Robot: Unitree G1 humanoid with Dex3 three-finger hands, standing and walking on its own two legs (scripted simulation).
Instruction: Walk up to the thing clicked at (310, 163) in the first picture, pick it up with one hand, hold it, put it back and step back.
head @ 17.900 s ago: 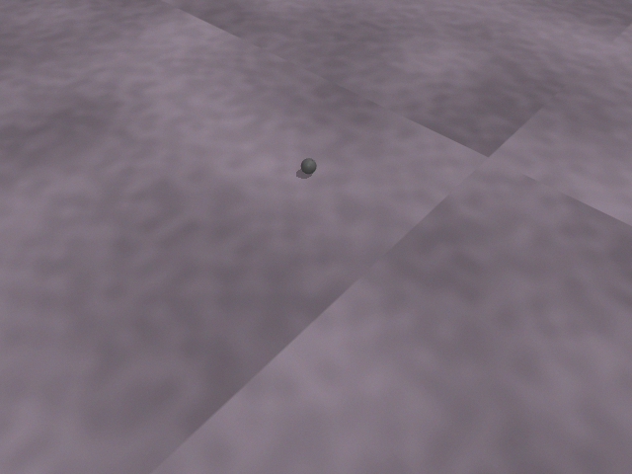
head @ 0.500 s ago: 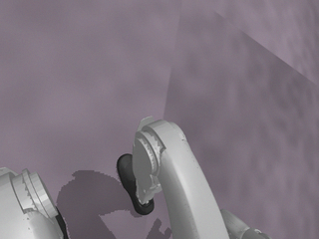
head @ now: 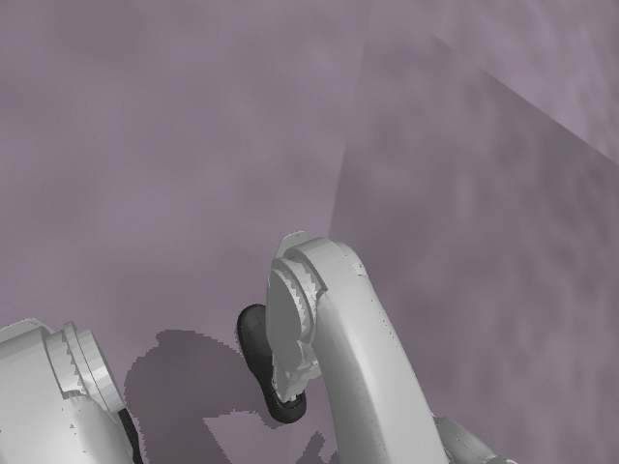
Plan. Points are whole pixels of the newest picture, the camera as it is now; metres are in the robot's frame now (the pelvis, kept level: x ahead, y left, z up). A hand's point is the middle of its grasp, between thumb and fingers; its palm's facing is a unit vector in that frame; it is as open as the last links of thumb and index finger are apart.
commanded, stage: settle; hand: left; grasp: from above
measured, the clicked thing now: out of the picture +0.47 +0.33 -0.25
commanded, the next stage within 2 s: lift in 0.70 s
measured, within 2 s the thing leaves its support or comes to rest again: neither
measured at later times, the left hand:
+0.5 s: hand out of the picture +0.44 +0.33 -0.14, palm faces -0.43 -0.10 -0.89, open 9.5 cm
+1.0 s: hand out of the picture +0.43 +0.33 -0.09, palm faces -0.44 -0.13 -0.89, open 9.5 cm
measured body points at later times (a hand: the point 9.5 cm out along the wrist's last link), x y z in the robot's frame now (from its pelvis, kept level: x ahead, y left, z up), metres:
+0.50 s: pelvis +0.00 -0.01 +0.02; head +0.22 +0.09 +0.39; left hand +0.46 +0.33 -0.09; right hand +0.08 -0.27 -0.08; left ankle +0.06 +0.13 -0.27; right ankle +0.12 -0.12 -0.27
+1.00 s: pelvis -0.01 +0.00 +0.05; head +0.21 +0.08 +0.44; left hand +0.45 +0.33 -0.04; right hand +0.07 -0.27 -0.05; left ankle +0.06 +0.13 -0.27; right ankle +0.12 -0.12 -0.27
